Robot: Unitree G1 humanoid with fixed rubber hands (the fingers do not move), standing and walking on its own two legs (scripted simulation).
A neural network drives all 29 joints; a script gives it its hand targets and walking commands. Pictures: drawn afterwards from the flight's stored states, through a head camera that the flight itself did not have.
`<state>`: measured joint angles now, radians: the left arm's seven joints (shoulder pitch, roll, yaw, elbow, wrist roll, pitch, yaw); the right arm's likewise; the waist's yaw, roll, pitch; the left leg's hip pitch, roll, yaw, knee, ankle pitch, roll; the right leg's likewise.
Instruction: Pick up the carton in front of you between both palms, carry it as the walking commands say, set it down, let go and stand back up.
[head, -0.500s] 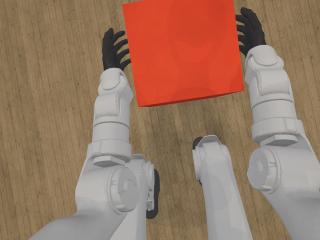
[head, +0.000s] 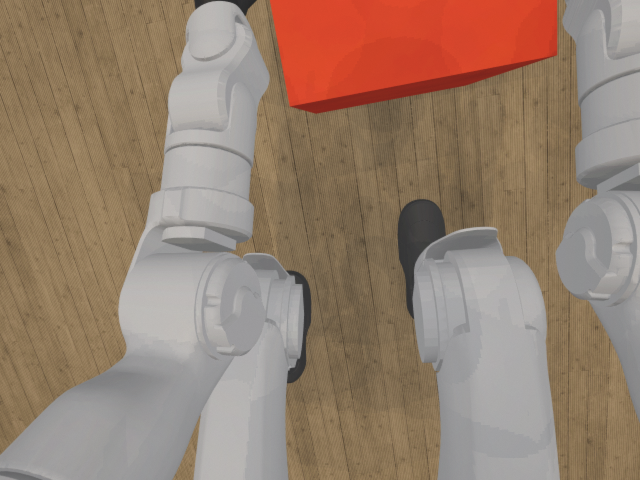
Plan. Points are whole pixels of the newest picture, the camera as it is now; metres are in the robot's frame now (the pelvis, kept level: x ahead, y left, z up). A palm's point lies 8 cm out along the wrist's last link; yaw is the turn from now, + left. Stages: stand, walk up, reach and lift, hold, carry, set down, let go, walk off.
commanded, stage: set down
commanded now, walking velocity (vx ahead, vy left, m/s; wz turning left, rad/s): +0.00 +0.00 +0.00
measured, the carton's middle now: out of the picture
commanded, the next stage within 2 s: none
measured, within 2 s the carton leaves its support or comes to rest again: rests again in 0.40 s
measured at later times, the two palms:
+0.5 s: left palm (227, 29) +0.54 +0.01 -0.20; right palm out of the picture +0.51 -0.29 -0.20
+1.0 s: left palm (221, 30) +0.54 +0.02 -0.20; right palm out of the picture +0.51 -0.29 -0.21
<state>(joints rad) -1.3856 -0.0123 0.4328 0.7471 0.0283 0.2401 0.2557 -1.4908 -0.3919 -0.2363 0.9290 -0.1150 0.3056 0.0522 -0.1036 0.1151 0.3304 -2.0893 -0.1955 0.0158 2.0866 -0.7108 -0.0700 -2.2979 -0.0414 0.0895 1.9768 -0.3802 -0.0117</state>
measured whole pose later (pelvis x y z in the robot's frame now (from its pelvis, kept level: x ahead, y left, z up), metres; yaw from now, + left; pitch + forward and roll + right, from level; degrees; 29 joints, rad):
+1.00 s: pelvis -0.02 +0.00 -0.04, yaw +0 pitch +31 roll +4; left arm -1.53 0.08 0.37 0.97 0.02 0.20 0.12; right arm -1.62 -0.51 -0.30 1.16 -0.12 0.22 0.19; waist -0.09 0.11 0.52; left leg -2.08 -0.24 -0.01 2.23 -0.70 -0.09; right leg -2.26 -0.08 0.07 2.09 -0.37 -0.02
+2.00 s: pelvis +0.00 -0.01 +0.09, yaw -2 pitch +42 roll +8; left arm -1.33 0.10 0.34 0.78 -0.01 0.25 0.19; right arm -1.45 -0.52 -0.29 1.04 -0.07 0.21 0.11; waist -0.02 0.06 0.17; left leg -1.88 -0.13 0.00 1.76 -0.63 -0.07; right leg -2.08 -0.01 0.07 1.67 -0.33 -0.03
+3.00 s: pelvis +0.09 -0.02 +0.32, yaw -9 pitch +28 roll +1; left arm -0.33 0.12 0.15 0.57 0.05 0.07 -0.01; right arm -0.39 -0.27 -0.20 0.62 -0.05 0.08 0.07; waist 0.00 0.04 -0.04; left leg -0.88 -0.04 -0.07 0.77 -0.39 -0.03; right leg -1.03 0.03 0.03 0.70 -0.16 -0.02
